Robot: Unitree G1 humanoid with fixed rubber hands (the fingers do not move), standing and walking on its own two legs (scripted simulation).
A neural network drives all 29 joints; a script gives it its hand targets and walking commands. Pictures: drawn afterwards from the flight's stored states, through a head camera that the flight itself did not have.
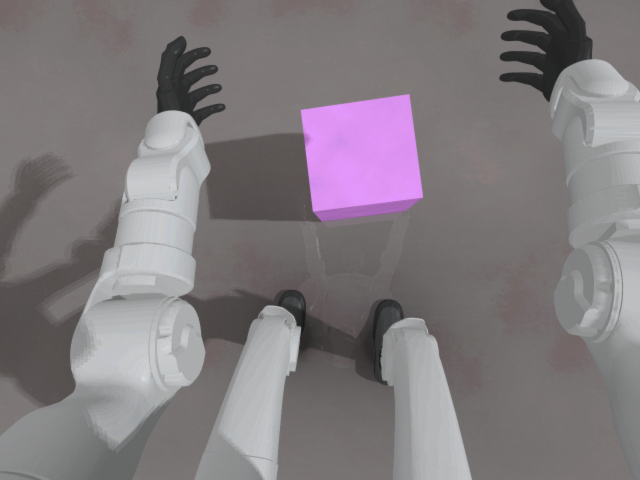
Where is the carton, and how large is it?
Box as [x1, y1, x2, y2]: [301, 94, 422, 221]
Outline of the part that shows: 408,94 301,110 312,208 315,214 322,221 403,211 422,197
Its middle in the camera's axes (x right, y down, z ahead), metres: +0.08 -0.15 +0.86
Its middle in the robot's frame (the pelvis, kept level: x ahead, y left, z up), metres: +0.54 +0.00 -0.53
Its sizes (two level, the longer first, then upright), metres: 0.210 0.200 0.250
